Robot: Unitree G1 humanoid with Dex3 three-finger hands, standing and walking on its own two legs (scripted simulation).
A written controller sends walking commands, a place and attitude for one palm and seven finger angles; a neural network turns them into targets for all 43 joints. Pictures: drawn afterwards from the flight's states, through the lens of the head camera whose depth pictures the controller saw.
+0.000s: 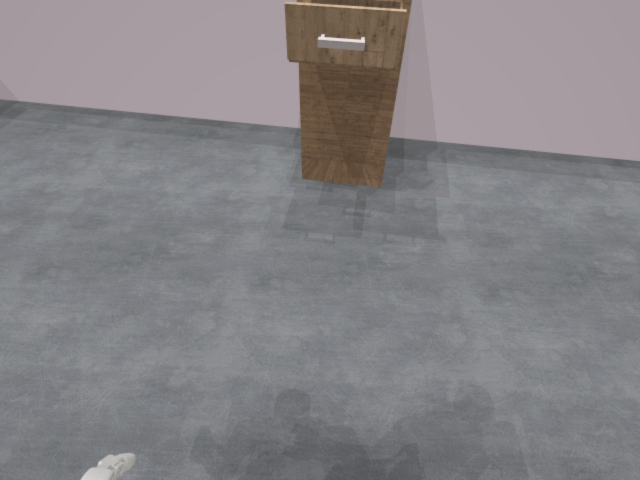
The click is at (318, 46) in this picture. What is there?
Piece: drawer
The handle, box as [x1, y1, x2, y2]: [318, 34, 364, 50]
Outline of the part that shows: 318,37 319,47 363,50 364,47 364,37 362,37 360,40 325,37 324,34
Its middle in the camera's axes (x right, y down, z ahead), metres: +0.06 -0.58 +1.14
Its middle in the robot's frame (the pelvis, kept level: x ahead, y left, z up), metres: +1.25 +0.00 +0.03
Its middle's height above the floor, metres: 0.80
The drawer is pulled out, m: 0.29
